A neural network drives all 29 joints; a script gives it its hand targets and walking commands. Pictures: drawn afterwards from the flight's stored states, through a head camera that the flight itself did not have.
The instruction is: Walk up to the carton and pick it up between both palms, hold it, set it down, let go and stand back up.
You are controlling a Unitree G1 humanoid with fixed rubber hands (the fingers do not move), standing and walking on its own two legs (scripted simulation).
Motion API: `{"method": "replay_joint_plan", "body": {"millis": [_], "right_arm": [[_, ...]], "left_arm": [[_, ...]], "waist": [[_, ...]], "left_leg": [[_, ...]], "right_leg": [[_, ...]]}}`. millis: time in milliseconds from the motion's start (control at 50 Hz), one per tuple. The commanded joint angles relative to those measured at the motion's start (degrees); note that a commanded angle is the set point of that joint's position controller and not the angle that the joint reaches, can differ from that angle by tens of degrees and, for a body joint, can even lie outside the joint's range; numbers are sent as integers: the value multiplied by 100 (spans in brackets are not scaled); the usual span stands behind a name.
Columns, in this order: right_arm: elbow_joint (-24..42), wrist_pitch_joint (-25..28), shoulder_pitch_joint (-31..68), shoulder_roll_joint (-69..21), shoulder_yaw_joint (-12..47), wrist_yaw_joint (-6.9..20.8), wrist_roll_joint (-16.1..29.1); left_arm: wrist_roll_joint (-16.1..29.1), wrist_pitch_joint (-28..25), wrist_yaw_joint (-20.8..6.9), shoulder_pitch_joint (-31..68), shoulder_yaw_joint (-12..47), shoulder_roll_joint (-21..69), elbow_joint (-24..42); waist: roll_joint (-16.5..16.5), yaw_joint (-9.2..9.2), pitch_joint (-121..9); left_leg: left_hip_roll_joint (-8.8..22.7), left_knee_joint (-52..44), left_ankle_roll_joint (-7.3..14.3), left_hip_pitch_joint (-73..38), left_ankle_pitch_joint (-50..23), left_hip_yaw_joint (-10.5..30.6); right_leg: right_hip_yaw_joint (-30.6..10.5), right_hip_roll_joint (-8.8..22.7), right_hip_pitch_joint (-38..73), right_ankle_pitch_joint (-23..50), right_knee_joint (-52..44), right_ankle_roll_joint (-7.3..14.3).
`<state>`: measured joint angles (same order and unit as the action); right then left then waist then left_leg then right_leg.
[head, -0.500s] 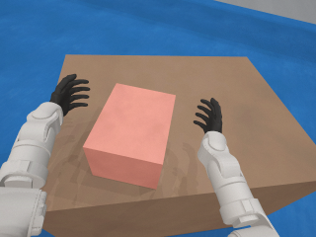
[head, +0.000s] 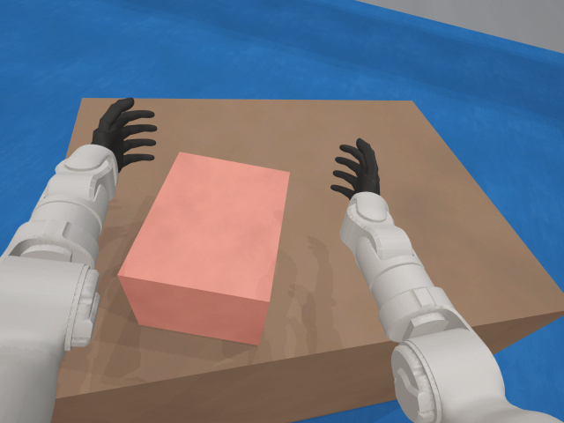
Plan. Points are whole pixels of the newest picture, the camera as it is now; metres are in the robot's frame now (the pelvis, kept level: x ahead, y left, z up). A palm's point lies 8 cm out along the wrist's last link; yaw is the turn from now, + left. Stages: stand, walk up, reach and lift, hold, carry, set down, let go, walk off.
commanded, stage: reach and lift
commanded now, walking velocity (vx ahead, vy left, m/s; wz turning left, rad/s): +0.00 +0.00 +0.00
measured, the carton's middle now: (217, 245) +0.43 +0.05 -0.02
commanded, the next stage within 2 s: none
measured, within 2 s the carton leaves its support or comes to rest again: neither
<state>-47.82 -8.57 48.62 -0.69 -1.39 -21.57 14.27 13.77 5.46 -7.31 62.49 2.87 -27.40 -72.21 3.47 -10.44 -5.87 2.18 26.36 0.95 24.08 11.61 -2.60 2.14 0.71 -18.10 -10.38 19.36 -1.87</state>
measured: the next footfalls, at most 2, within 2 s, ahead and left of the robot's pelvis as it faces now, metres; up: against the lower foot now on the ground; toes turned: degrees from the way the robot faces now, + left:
none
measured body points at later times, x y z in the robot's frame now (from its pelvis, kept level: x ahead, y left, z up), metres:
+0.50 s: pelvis -0.02 +0.01 -0.01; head +0.06 +0.06 +0.43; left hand +0.48 +0.20 +0.06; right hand +0.39 -0.14 +0.04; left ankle +0.01 +0.10 -0.74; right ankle -0.02 -0.14 -0.74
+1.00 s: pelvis -0.02 +0.03 -0.03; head +0.07 +0.08 +0.41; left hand +0.48 +0.19 +0.04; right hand +0.41 -0.13 +0.03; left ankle +0.01 +0.10 -0.74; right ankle -0.02 -0.14 -0.74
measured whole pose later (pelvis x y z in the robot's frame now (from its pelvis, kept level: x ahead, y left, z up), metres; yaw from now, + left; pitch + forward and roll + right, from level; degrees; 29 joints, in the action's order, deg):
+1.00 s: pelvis -0.02 +0.03 -0.03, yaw -1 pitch +22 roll -5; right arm -71.1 13.3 53.6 -3.2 -16.1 -17.5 3.3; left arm 10.3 -13.4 -3.4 67.1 3.8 -19.5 -89.3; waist 0.1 -8.3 -12.5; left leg 2.6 42.9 2.9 49.2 16.1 -1.4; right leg 2.8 0.7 -41.3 -13.5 32.7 -3.5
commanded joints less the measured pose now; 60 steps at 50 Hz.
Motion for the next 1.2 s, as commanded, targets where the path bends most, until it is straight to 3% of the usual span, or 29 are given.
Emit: {"method": "replay_joint_plan", "body": {"millis": [0,20,40,60,160,180,280,300,320,340,360,400,440,500,620,680,800,940,1060,1140,1180], "right_arm": [[343,351,2783,467,-99,33,-2],[294,376,2645,447,-87,18,35],[-212,364,2567,351,-118,21,-21],[-188,419,2545,436,-115,23,41],[-721,644,2262,359,-220,53,-36],[-840,715,2176,284,-211,64,-124],[-588,1314,2209,188,-534,48,-525],[-604,1392,2241,138,-605,81,-639],[-375,1493,2336,149,-686,127,-716],[-123,1436,2756,9,-632,178,-847],[-171,1417,2824,-89,-769,195,-948],[-187,1472,3025,-13,-883,220,-1033],[-321,1561,3021,47,-984,253,-1073],[-876,1716,2822,153,-1165,303,-1101],[-2063,2121,2313,288,-1290,392,-909],[-1962,2324,2419,361,-1377,358,-967],[-1510,2454,2871,400,-1487,353,-1170],[-1505,2357,2983,184,-1374,448,-1117],[-2001,2475,2806,-277,-1827,587,-1631],[-1922,2811,2679,-461,-2605,564,-2501],[-1945,2917,2747,-1117,-2874,668,-2988]], "left_arm": [[-130,-345,44,2875,-127,-767,257],[-140,-386,56,2830,-125,-717,406],[-231,-415,40,2841,-104,-636,25],[-278,-409,47,2710,-124,-554,140],[-365,-640,44,2519,-76,-282,-178],[-386,-711,25,2327,-111,-213,-484],[-416,-1149,96,2271,-262,-164,-327],[-393,-1256,142,2398,-219,-146,-369],[-382,-1385,208,2516,-286,-184,-117],[-117,-1475,203,2592,-306,-407,-662],[-76,-1539,209,2613,-186,-258,-825],[79,-1611,216,2683,-27,-189,-1016],[200,-1725,235,2816,232,-47,-983],[157,-1888,250,2965,400,64,-841],[-445,-2083,289,2762,143,214,-814],[-568,-2024,293,2733,52,305,-880],[-353,-2060,357,2828,92,413,-986],[-378,-2108,401,2887,59,663,-929],[-1117,-2139,174,2810,-429,1178,-923],[-1842,-2046,168,2797,-960,1460,-471],[-2270,-2002,106,2768,-1282,2033,-336]], "waist": [[-1219,28,-3053],[-1248,4,-3123],[-1355,-60,-2834],[-1417,-18,-2807],[-1470,-102,-2572],[-1318,-113,-2433],[-941,-50,-2925],[-1001,-53,-3015],[-1061,55,-3330],[-912,164,-3102],[-873,55,-3265],[-842,86,-3390],[-1085,68,-3678],[-1583,32,-4156],[-2122,89,-3999],[-2010,86,-3839],[-1513,76,-3890],[-1344,191,-4047],[-1360,209,-3362],[-1506,184,-3370],[-1458,292,-3266]], "left_leg": [[-182,146,-203,-1759,-2057,118],[-189,156,-218,-1833,-2091,87],[-179,152,-234,-1821,-2048,128],[-170,149,-255,-1996,-2148,117],[-141,159,-295,-2065,-2066,128],[-143,213,-252,-1957,-2105,149],[-110,389,-209,-1579,-2030,168],[-102,423,-228,-1466,-1918,172],[-94,489,-248,-1420,-1926,144],[-99,538,-142,-869,-1635,199],[-99,490,-87,-670,-1297,222],[-109,568,-57,-247,-810,186],[-66,682,-123,-294,-684,171],[6,1041,-355,-916,-1275,217],[13,1413,-677,-1537,-2570,269],[-22,1503,-723,-1412,-2710,277],[-9,1503,-623,-965,-2109,299],[51,1489,-521,-868,-1900,305],[55,1362,-517,-809,-1693,201],[17,1321,-639,-1016,-1958,133],[19,1299,-633,-1208,-2089,108]], "right_leg": [[110,-121,783,2959,280,130],[106,-121,750,2962,260,110],[101,-123,588,2810,226,164],[114,-139,538,2834,179,175],[182,-165,-14,2246,25,237],[160,-182,10,2225,31,242],[242,-227,-123,2179,230,148],[264,-231,-264,2006,295,150],[277,-246,-314,1888,371,168],[162,-142,-352,1587,495,167],[158,-105,-254,1537,614,166],[136,-79,-370,1150,809,197],[179,-101,-718,914,951,272],[279,-210,-1442,908,1058,367],[344,-352,-1971,1218,992,369],[349,-385,-1959,1328,934,330],[384,-371,-1873,1108,1090,242],[387,-344,-1926,742,1264,287],[407,-229,-1984,378,1150,281],[489,-263,-1916,576,965,213],[569,-291,-1905,539,905,182]]}}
